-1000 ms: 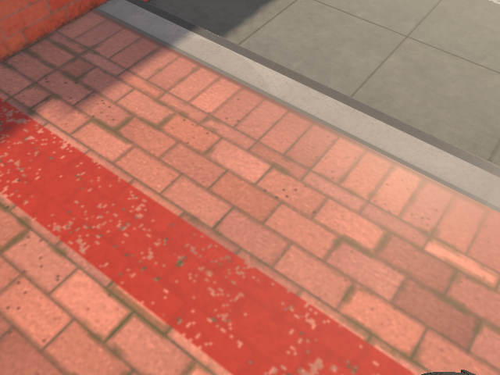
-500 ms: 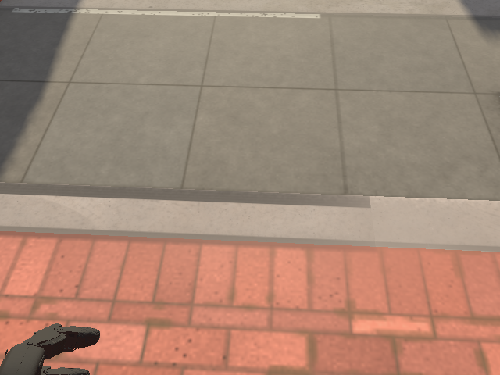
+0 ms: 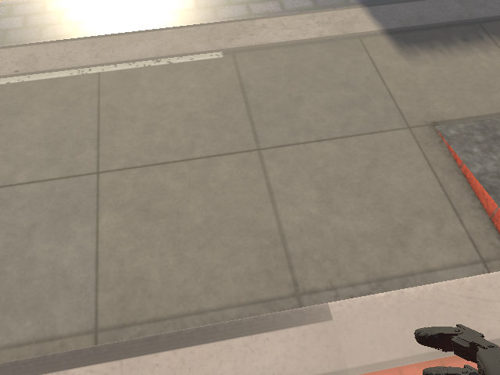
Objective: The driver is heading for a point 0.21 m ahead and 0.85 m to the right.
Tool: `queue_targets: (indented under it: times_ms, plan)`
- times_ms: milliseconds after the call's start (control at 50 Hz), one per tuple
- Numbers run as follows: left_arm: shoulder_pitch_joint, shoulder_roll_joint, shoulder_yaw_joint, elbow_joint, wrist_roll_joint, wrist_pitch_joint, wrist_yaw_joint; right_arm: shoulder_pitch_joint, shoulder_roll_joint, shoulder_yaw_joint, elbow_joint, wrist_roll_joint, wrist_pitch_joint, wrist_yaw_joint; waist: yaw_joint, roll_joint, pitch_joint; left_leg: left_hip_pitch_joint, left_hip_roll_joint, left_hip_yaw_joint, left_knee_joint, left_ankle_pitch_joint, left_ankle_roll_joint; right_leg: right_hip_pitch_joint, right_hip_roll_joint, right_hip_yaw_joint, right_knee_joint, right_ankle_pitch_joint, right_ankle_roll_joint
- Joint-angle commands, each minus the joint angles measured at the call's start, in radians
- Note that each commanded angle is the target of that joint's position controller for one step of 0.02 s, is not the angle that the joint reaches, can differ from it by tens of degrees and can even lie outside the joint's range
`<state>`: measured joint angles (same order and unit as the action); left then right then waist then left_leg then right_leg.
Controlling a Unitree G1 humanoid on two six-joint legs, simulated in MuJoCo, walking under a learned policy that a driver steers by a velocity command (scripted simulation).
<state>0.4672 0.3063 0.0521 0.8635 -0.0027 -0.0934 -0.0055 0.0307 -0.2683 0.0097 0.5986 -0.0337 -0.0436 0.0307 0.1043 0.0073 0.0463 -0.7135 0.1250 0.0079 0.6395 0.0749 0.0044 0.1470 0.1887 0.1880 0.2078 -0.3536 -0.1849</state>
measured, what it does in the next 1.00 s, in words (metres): goes down, turning right: left foot, then right foot 0.05 m lower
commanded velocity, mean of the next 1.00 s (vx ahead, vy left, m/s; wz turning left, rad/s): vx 0.97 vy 0.00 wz -0.60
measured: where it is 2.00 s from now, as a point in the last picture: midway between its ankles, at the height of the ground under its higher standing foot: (485, 116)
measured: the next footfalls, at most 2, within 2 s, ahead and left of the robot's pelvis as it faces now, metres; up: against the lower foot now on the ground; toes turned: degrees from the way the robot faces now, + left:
left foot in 0.08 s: +0.30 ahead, +0.15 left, +0.00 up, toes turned +0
right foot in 0.52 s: +0.70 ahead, -0.08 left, -0.05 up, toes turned -14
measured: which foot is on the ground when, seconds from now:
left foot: up 0.00-0.06, down 0.08-0.56, up 0.58-0.82, down 0.84-1.00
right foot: down 0.00-0.10, up 0.12-0.50, down 0.52-0.78, up 0.80-1.00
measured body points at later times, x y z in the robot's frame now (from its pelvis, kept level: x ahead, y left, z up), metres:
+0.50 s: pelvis +0.50 +0.02 -0.02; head +0.53 -0.01 +0.43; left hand +0.78 +0.19 -0.09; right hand +0.39 -0.24 -0.16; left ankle +0.26 +0.15 -0.72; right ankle +0.67 -0.09 -0.72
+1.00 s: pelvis +1.03 -0.08 -0.12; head +1.04 -0.09 +0.33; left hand +1.28 +0.11 -0.24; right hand +0.93 -0.32 -0.25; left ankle +1.09 +0.06 -0.83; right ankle +0.94 -0.12 -0.71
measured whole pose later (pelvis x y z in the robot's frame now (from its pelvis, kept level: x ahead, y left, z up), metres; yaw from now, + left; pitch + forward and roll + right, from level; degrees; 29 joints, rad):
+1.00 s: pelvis +1.03 -0.08 -0.12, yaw -39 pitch -1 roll +3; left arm 0.24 0.31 0.10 0.88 0.03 -0.02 0.00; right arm 0.30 -0.24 -0.01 0.87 -0.06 -0.09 0.00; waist 0.03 -0.04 0.03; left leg -0.22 0.08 0.16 0.66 -0.40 -0.05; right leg -0.58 0.00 -0.01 1.46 -0.34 -0.12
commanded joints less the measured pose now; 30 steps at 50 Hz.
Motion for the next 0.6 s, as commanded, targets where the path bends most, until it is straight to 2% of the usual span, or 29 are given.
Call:
queue_targets:
  times_ms: [20, 40, 60, 80, 100, 120, 140, 160, 180, 200, 220, 260, 300, 320, 340, 360, 380, 400, 420, 440, 460, 480, 500, 520, 540, 560, 580, 600]
  plan:
    - [0.001, 0.18, 0.037, -0.028, 0.008, -0.016, 0.01, -0.022, -0.11, -0.035, -0.052, 0.003, -0.008, -0.008, -0.048, -0.031, -0.016, 0.32, -0.12, 0.082, -0.071, -0.017, 0.058, -0.136, -0.253, 0.073, 0.044, 1.042, -0.034]
    - [-0.001, 0.21, 0.043, -0.022, 0.018, -0.011, 0.016, 0.078, -0.147, -0.053, -0.028, 0.003, -0.011, -0.016, -0.102, -0.058, -0.08, 0.414, -0.155, 0.072, -0.063, -0.105, 0.07, -0.085, -0.272, 0.071, 0.174, 1.191, -0.013]
    - [-0.031, 0.234, 0.049, -0.019, 0.035, -0.003, 0.02, 0.245, -0.185, -0.074, 0.017, 0.012, -0.012, -0.03, -0.2, -0.074, -0.159, 0.574, -0.167, 0.06, -0.06, -0.19, 0.083, -0.103, -0.277, 0.055, 0.371, 1.243, 0.005]
    - [-0.108, 0.222, 0.047, -0.029, 0.049, 0.002, 0.021, 0.48, -0.222, -0.096, 0.083, 0.012, -0.006, -0.05, -0.338, -0.064, -0.23, 0.824, -0.114, 0.026, -0.049, -0.266, 0.102, -0.264, -0.241, 0.021, 0.656, 1.129, 0.019]
    - [-0.104, 0.098, 0.018, -0.067, 0.037, -0.009, 0.021, 0.641, -0.31, -0.124, 0.116, -0.012, -0.005, -0.067, -0.364, 0.13, -0.342, 1.051, 0.107, -0.265, -0.055, -0.552, 0.162, -0.51, -0.117, -0.053, 1.128, 0.544, 0.051]
    - [0.026, 0.032, -0.005, -0.092, -0.01, -0.024, 0.009, 0.557, -0.321, -0.125, 0.124, -0.018, -0.009, -0.043, -0.219, 0.398, -0.438, 1.156, 0.288, -0.881, -0.312, -0.605, 0.278, -0.775, 0.027, -0.004, 1.324, -0.082, 0.078]
    - [-0.068, 0.089, -0.005, -0.083, 0.014, -0.017, 0.021, 0.409, -0.219, -0.115, 0.093, -0.007, -0.006, -0.03, -0.208, 0.194, -0.253, 1.033, 0.254, -0.803, -0.338, -0.663, 0.281, -0.894, -0.09, -0.014, 1.339, -0.005, 0.059]
    - [-0.162, 0.104, -0.005, -0.096, 0.024, -0.013, 0.012, 0.369, -0.152, -0.1, 0.101, 0.002, -0.013, -0.024, -0.201, 0.029, -0.152, 0.885, 0.23, -0.644, -0.346, -0.606, 0.276, -0.892, -0.141, -0.026, 1.292, 0.059, 0.059]
    - [-0.217, 0.086, -0.01, -0.113, 0.035, -0.008, 0.001, 0.36, -0.114, -0.091, 0.123, -0.007, -0.019, -0.022, -0.181, -0.06, -0.078, 0.753, 0.19, -0.537, -0.363, -0.537, 0.254, -0.869, -0.17, -0.037, 1.222, 0.066, 0.057]
    - [-0.237, 0.056, -0.016, -0.136, 0.044, 0.004, -0.011, 0.371, -0.09, -0.078, 0.154, -0.009, -0.027, -0.024, -0.148, -0.048, -0.035, 0.659, 0.154, -0.452, -0.381, -0.496, 0.236, -0.853, -0.186, -0.024, 1.183, 0.058, 0.059]
    - [-0.23, 0.031, -0.025, -0.143, 0.05, 0.019, -0.021, 0.384, -0.081, -0.072, 0.181, -0.007, -0.036, -0.023, -0.119, -0.006, -0.01, 0.587, 0.136, -0.404, -0.41, -0.495, 0.223, -0.837, -0.196, -0.023, 1.146, 0.035, 0.066]
    - [-0.277, 0.008, -0.037, -0.175, 0.046, 0.037, -0.027, 0.398, -0.096, -0.072, 0.218, 0.015, -0.057, -0.019, -0.083, 0.027, 0.061, 0.521, 0.11, -0.306, -0.482, -0.434, 0.202, -0.891, -0.221, -0.028, 1.025, 0.044, 0.086]
    - [-0.386, 0.015, -0.05, -0.222, 0.037, 0.037, -0.037, 0.371, -0.112, -0.072, 0.22, 0.019, -0.073, -0.013, -0.082, 0.038, 0.11, 0.445, 0.061, -0.121, -0.559, -0.278, 0.169, -0.874, -0.227, -0.072, 0.813, 0.207, 0.097]
    - [-0.423, 0.015, -0.05, -0.225, 0.03, 0.035, -0.045, 0.371, -0.09, -0.066, 0.226, 0.028, -0.077, -0.007, -0.093, 0.016, 0.101, 0.438, -0.013, 0.004, -0.571, -0.176, 0.134, -0.825, -0.208, -0.133, 0.725, 0.315, 0.095]
    - [-0.446, -0.004, -0.064, -0.252, 0.029, 0.027, -0.063, 0.353, -0.131, -0.07, 0.216, 0.033, -0.091, -0.006, -0.076, 0.079, 0.095, 0.368, 0.017, 0.038, -0.617, -0.144, 0.134, -0.706, -0.237, -0.166, 0.559, 0.419, 0.086]
    - [-0.496, -0.001, -0.062, -0.248, 0.028, 0.027, -0.075, 0.375, -0.131, -0.07, 0.23, 0.046, -0.1, -0.006, -0.098, 0.059, 0.101, 0.348, 0.029, 0.067, -0.675, -0.068, 0.13, -0.618, -0.227, -0.217, 0.552, 0.505, 0.076]
    - [-0.512, 0.007, -0.058, -0.247, 0.03, 0.03, -0.079, 0.405, -0.142, -0.071, 0.241, 0.046, -0.105, -0.006, -0.104, 0.027, 0.108, 0.396, 0.034, 0.102, -0.697, -0.005, 0.118, -0.596, -0.215, -0.239, 0.514, 0.539, 0.064]
    - [-0.43, 0.026, -0.04, -0.202, 0.033, 0.03, -0.082, 0.391, -0.157, -0.076, 0.232, 0.035, -0.106, -0.009, -0.071, 0.02, 0.061, 0.454, 0.04, 0.156, -0.642, 0.132, 0.106, -0.52, -0.2, -0.245, 0.566, 0.667, 0.037]
    - [-0.384, 0.033, -0.033, -0.183, 0.03, 0.02, -0.078, 0.364, -0.147, -0.072, 0.237, 0.037, -0.112, -0.023, -0.027, 0.042, 0.043, 0.587, 0.037, 0.201, -0.566, 0.216, 0.061, -0.562, -0.224, -0.175, 0.482, 0.796, 0.002]
    - [-0.365, 0.052, -0.024, -0.159, 0.036, 0.018, -0.073, 0.377, -0.165, -0.075, 0.233, 0.042, -0.105, -0.033, -0.03, 0.055, -0.001, 0.672, 0.036, 0.215, -0.502, 0.401, 0.044, -0.522, -0.171, -0.236, 0.464, 0.734, -0.008]
    - [-0.371, 0.064, -0.018, -0.145, 0.037, 0.007, -0.066, 0.404, -0.169, -0.074, 0.235, 0.039, -0.094, -0.039, -0.053, 0.055, -0.015, 0.757, 0.015, 0.228, -0.411, 0.506, 0.036, -0.524, -0.139, -0.295, 0.4, 0.746, -0.013]
    - [-0.306, 0.068, -0.013, -0.122, 0.046, 0.003, -0.058, 0.419, -0.195, -0.077, 0.247, 0.03, -0.073, -0.051, -0.019, 0.08, -0.05, 0.794, 0.042, 0.225, -0.253, 0.694, 0.034, -0.447, -0.096, -0.331, 0.409, 0.64, -0.018]
    - [-0.24, 0.06, -0.013, -0.093, 0.059, 0.001, -0.054, 0.428, -0.213, -0.081, 0.265, 0.021, -0.057, -0.069, 0.011, 0.084, -0.079, 0.856, 0.049, 0.233, -0.085, 0.723, 0.019, -0.4, -0.11, -0.304, 0.323, 0.669, -0.018]
    - [-0.078, 0.085, 0.005, -0.037, 0.057, 0.007, -0.04, 0.391, -0.225, -0.088, 0.265, -0.002, -0.034, -0.082, 0.086, 0.106, -0.12, 0.825, 0.071, 0.217, 0.156, 0.824, 0.024, -0.254, -0.105, -0.294, 0.31, 0.583, -0.032]
    - [-0.012, 0.126, 0.023, -0.001, 0.063, 0.005, -0.022, 0.429, -0.195, -0.079, 0.246, 0.022, -0.025, -0.064, 0.068, -0.024, -0.132, 0.497, 0.041, 0.201, 0.457, 0.774, -0.012, 0.059, -0.072, -0.301, 0.297, 0.471, -0.056]
    - [0.073, 0.17, 0.059, 0.019, 0.05, 0.011, -0.009, 0.321, -0.188, -0.073, 0.197, 0.045, -0.033, -0.04, 0.15, -0.283, -0.134, 0.022, -0.096, 0.192, 0.893, 0.042, -0.066, 0.356, -0.184, -0.054, 0.215, 0.398, -0.187]
    - [0.051, 0.222, 0.077, 0.038, 0.046, 0.031, 0.007, 0.171, -0.21, -0.072, 0.106, 0.056, -0.059, -0.043, 0.14, -0.321, -0.144, -0.188, -0.143, 0.118, 0.994, -0.525, -0.061, 0.391, -0.322, 0.179, 0.204, 0.402, -0.237]
    - [0.045, 0.224, 0.079, 0.044, 0.039, 0.031, 0.016, 0.111, -0.186, -0.064, 0.081, 0.05, -0.072, -0.046, 0.098, -0.145, -0.117, -0.13, -0.098, 0.026, 0.862, -0.572, -0.036, 0.261, -0.329, 0.222, 0.139, 0.475, -0.21]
